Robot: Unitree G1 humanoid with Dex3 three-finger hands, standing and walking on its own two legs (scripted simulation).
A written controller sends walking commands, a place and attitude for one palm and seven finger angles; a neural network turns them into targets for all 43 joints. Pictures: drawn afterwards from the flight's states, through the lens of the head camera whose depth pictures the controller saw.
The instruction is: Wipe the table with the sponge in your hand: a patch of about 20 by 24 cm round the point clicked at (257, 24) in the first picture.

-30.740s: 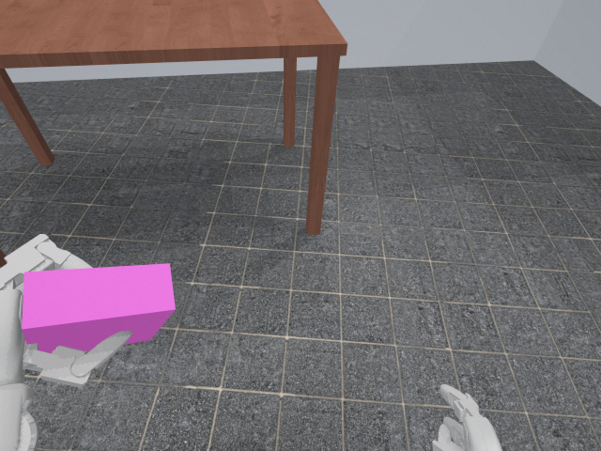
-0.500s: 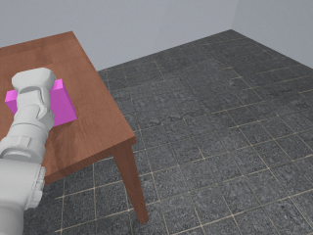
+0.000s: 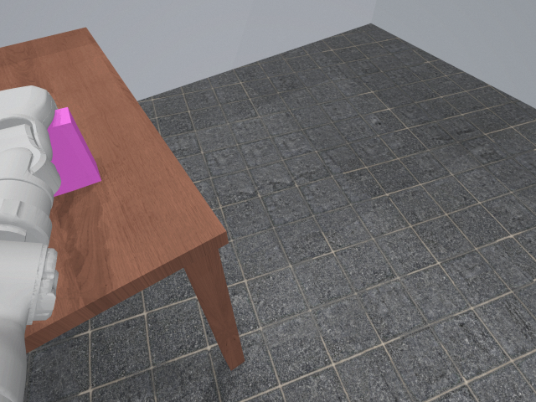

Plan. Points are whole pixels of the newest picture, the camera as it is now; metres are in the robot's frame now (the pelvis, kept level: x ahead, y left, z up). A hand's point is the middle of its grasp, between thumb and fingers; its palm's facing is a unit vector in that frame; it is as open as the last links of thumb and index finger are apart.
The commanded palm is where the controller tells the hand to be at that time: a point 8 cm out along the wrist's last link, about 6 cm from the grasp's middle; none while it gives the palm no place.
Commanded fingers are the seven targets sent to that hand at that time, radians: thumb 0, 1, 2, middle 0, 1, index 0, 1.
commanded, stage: wipe forward along the third lane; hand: left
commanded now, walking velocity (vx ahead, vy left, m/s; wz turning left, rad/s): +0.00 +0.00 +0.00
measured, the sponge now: (45, 168) +0.45 +0.33 +0.11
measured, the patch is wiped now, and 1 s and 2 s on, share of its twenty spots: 0.95 1.00 1.00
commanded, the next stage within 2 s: wipe back along the third lane in 0.12 s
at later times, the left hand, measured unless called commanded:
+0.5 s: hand (35, 143) +0.46 +0.33 +0.15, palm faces -0.04 +0.05 -1.00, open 9.3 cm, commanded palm +0.43 +0.32 +0.17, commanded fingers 0.00 0.10 1.30 -1.20 -1.60 -1.20 -1.60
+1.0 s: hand (39, 169) +0.41 +0.31 +0.15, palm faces +0.01 +0.04 -1.00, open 9.3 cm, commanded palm +0.37 +0.29 +0.17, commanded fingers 0.00 0.10 1.30 -1.20 -1.60 -1.20 -1.60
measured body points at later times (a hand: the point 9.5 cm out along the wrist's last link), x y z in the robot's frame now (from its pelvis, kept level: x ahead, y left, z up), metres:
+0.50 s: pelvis +0.01 +0.00 +0.00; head +0.05 +0.00 +0.45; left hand +0.46 +0.33 +0.20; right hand +0.04 -0.27 -0.14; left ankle -0.01 +0.11 -0.74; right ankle -0.05 -0.12 -0.74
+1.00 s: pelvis +0.01 +0.00 +0.00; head +0.01 -0.03 +0.45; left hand +0.40 +0.30 +0.20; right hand +0.17 -0.25 -0.12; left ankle -0.01 +0.11 -0.74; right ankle -0.05 -0.12 -0.74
